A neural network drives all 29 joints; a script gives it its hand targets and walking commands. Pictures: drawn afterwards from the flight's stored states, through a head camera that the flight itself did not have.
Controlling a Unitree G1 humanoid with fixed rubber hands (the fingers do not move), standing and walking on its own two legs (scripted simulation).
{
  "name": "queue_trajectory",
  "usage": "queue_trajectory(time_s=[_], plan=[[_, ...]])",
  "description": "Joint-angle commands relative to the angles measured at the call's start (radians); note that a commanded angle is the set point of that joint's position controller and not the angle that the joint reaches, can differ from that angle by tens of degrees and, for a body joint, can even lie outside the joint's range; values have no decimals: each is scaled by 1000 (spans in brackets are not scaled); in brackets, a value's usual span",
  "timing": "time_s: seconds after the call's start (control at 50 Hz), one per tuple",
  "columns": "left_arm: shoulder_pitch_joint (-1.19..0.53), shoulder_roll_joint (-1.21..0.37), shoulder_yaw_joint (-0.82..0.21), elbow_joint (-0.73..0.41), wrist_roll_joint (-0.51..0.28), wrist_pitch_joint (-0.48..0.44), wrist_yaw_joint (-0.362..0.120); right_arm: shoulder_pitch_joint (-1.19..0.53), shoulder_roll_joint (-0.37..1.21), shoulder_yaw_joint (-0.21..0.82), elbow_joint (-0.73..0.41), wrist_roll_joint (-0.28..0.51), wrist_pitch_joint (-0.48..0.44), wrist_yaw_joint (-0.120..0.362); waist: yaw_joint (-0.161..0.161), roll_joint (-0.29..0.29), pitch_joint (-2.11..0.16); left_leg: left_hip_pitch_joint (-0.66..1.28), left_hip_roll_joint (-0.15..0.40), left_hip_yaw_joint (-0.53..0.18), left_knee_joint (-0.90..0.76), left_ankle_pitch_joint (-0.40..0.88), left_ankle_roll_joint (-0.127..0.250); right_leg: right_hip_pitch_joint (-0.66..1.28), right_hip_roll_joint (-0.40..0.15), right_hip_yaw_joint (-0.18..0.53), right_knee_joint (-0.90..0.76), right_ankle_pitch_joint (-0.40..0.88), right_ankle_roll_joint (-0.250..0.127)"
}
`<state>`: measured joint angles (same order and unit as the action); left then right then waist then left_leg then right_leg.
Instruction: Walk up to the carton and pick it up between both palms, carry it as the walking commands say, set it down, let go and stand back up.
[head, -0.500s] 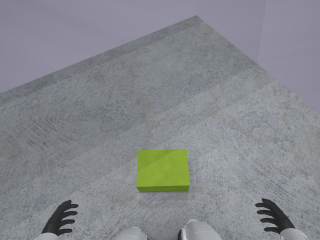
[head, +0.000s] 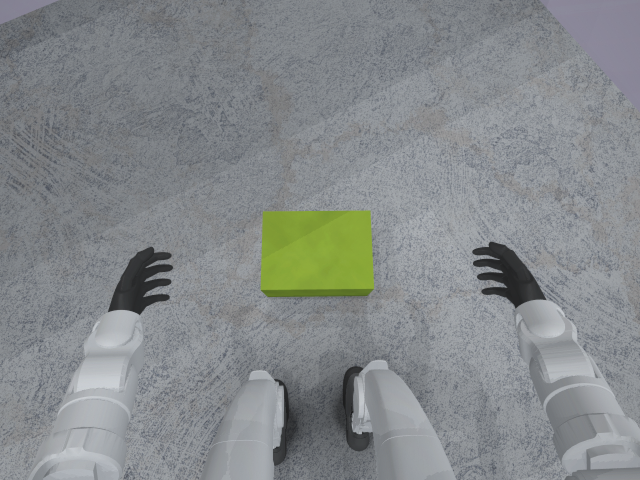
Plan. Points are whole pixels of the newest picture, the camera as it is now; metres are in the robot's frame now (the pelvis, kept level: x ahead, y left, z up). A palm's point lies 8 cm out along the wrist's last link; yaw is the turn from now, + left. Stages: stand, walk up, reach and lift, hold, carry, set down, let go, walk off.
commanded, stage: reach and lift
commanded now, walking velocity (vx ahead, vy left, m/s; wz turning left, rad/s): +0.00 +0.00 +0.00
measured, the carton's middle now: (317, 255) +0.49 +0.01 -0.64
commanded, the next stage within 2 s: none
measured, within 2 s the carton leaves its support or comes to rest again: neither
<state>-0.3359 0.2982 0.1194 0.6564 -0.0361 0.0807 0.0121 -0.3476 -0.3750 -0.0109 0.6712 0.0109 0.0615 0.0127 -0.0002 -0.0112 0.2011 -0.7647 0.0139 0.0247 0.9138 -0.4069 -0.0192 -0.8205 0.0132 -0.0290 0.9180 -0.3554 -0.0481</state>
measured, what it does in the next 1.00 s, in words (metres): lowers itself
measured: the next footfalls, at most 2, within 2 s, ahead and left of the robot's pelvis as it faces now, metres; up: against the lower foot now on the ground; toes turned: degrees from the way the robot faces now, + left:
none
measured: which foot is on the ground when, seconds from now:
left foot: down 0.00-1.00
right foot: down 0.00-1.00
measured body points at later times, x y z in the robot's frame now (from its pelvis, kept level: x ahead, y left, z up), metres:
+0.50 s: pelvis -0.04 -0.01 -0.04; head +0.27 -0.03 +0.29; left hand +0.45 +0.24 -0.15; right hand +0.46 -0.23 -0.16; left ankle +0.02 +0.13 -0.68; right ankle +0.05 -0.09 -0.68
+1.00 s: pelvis -0.02 +0.01 -0.05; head +0.33 +0.01 +0.22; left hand +0.50 +0.25 -0.21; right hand +0.51 -0.20 -0.21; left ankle +0.02 +0.13 -0.68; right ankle +0.05 -0.09 -0.68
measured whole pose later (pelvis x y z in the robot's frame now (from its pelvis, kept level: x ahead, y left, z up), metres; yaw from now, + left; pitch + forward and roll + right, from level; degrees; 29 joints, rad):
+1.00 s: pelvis -0.02 +0.01 -0.05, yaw +0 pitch +43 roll +0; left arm -1.17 0.39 0.29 0.87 -0.08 0.13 -0.01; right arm -1.20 -0.38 -0.24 0.84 0.08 0.16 0.01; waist 0.00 0.00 0.17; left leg -1.45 0.01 0.02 1.04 -0.34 0.00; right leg -1.50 0.01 -0.02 1.03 -0.24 -0.04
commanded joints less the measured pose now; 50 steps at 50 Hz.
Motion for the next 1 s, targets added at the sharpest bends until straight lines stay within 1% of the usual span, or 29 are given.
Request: queue_trajectory(time_s=[0.0, 0.06, 0.08, 0.18, 0.24, 0.26, 0.28, 0.3, 0.34, 0.4, 0.42, 0.44, 0.46, 0.48, 0.5, 0.58, 0.62, 0.64, 0.68, 0.72, 0.74, 0.8, 0.82, 0.84, 0.88, 0.92, 0.94, 0.96, 0.98], plan=[[-318, 194, 120, -52, -28, 5, 24, -313, -143, -242, 0, 94, 30, -33, -3, 52, -771, -57, -37, -54, 1, 370, -4, 290, -2, 96, 23, 523, 51], [-443, 196, 142, -52, -30, 31, 25, -423, -168, -253, 5, 109, 58, -29, 1, 74, -812, 10, -28, -71, 6, 333, -1, 158, 4, 92, -4, 367, 49], [-518, 224, 164, -54, -38, 45, 17, -508, -180, -251, 6, 112, 78, -30, 21, 36, -796, -73, -22, -56, 16, 235, -1, 177, -4, 106, -3, 289, 56], [-622, 295, 237, 38, -9, 63, 6, -621, -146, -249, 67, 118, 113, -40, 50, 37, -844, -199, -39, -17, 24, 206, 0, 239, -13, 117, 17, 324, 68], [-711, 263, 231, 58, -21, 57, -15, -723, -141, -250, 77, 115, 113, -47, 21, 16, -838, -259, -39, -15, 35, 196, 10, 186, 0, 117, 16, 307, 66], [-794, 289, 247, 55, -24, 56, -24, -807, -140, -250, 60, 124, 118, -49, 39, 27, -854, -294, -39, -15, 35, 144, 13, 205, -11, 140, 13, 257, 72], [-813, 287, 255, 90, -21, 56, -20, -850, -143, -256, 51, 135, 116, -50, 42, 47, -917, -285, -43, -14, 32, 178, 10, 236, -8, 129, 27, 305, 74], [-834, 320, 255, 77, -33, 49, -27, -858, -135, -249, 63, 140, 115, -58, 44, 2, -907, -341, -45, -5, 39, 182, 20, 245, -8, 132, 43, 345, 73], [-865, 317, 265, 90, -55, 34, -34, -875, -125, -245, 68, 153, 113, -63, 46, 0, -1012, -412, -51, 2, 57, 221, 20, 347, -12, 159, 74, 456, 70], [-956, 348, 280, 103, -49, 34, -42, -1004, -134, -245, 42, 153, 117, -74, 64, -30, -1060, -485, -54, 8, 67, 202, 25, 361, -18, 167, 102, 467, 72], [-949, 316, 246, 109, -73, 29, -45, -989, -137, -247, 54, 150, 114, -78, 29, -20, -1123, -471, -56, -1, 71, 259, 19, 386, -17, 163, 108, 540, 68], [-976, 358, 278, 94, -64, 30, -45, -1004, -172, -277, 57, 134, 119, -81, 37, -10, -1162, -510, -67, 12, 85, 276, 14, 432, -24, 185, 125, 622, 66], [-959, 346, 272, 140, -82, 31, -44, -1032, -133, -262, 16, 142, 116, -83, 33, -65, -1212, -509, -67, 9, 79, 290, 26, 464, -17, 163, 133, 664, 73], [-999, 354, 289, 114, -83, 24, -56, -1083, -135, -272, 5, 138, 117, -90, 49, -59, -1186, -579, -69, 15, 86, 271, 29, 498, -34, 214, 124, 687, 64], [-1016, 344, 264, 128, -77, 32, -54, -1097, -141, -284, 41, 122, 119, -86, 24, -49, -1219, -559, -67, 9, 77, 280, 30, 498, -25, 190, 133, 694, 67], [-1069, 363, 271, 115, -55, 30, -41, -1125, -146, -299, 75, 119, 118, -72, 51, -15, -1294, -494, -69, 9, 72, 388, 25, 453, -6, 159, 165, 763, 59], [-1062, 370, 274, 99, -68, 24, -34, -1149, -151, -322, 43, 105, 114, -67, 34, -67, -1379, -592, -68, 15, 68, 411, 29, 596, -15, 184, 172, 900, 47], [-1068, 373, 306, 123, -54, 19, -34, -1141, -127, -324, 78, 96, 118, -75, 63, -74, -1330, -706, -69, 23, 74, 361, 28, 622, -42, 232, 167, 943, 52], [-1053, 369, 303, 108, -34, 18, -29, -1122, -135, -334, 91, 89, 111, -61, 55, -66, -1357, -636, -73, 9, 64, 418, 26, 623, -39, 223, 160, 974, 59], [-1066, 299, 265, 115, -52, 16, -27, -1135, -128, -368, 130, 80, 98, -41, 22, -29, -1301, -666, -62, -11, 50, 438, 27, 524, -40, 204, 163, 940, 42], [-1101, 318, 261, 67, -52, 8, -24, -1150, -136, -352, 106, 93, 96, -38, 42, 3, -1336, -602, -60, -10, 50, 496, 19, 519, -27, 191, 173, 952, 42], [-1107, 280, 246, 48, -85, 2, -22, -1163, -148, -381, 62, 88, 70, -16, 1, -25, -1315, -590, -42, -48, 59, 606, 35, 417, -43, 194, 152, 989, 27], [-1092, 287, 259, 46, -59, -4, -21, -1139, -148, -381, 82, 70, 65, -19, 16, -9, -1354, -575, -51, -45, 88, 619, 26, 413, -42, 200, 176, 1021, 33], [-1085, 263, 240, 44, -70, -13, -17, -1091, -162, -407, 128, 54, 58, -11, -8, -3, -1337, -639, -41, -50, 85, 607, 20, 424, -47, 193, 190, 1023, 19], [-1075, 263, 265, 84, -52, -7, -4, -1145, -182, -400, 93, 73, 47, 2, 23, 6, -1336, -538, -44, -62, 101, 662, 21, 301, -26, 167, 194, 947, 21], [-1174, 218, 211, 14, -59, 1, 2, -1133, -204, -415, 142, 79, 42, 24, -21, 122, -1388, -268, -28, -116, 188, 794, 4, -31, -10, 118, 225, 797, 9], [-1173, 206, 206, 107, -58, 16, 6, -1135, -234, -421, 232, 74, 47, 27, -41, 135, -1288, -208, -20, -130, 247, 748, -5, -270, 2, 83, 239, 627, 13], [-1196, 194, 211, 46, -58, 4, 13, -1127, -239, -436, 223, 63, 36, 21, -38, 193, -1258, -112, -11, -147, 274, 843, -14, -440, -2, 74, 218, 550, 9], [-1243, 193, 200, 63, -58, 12, 20, -1183, -265, -435, 211, 61, 29, 29, -58, 190, -1276, -68, -3, -168, 308, 844, -13, -534, 2, 60, 243, 472, 11]])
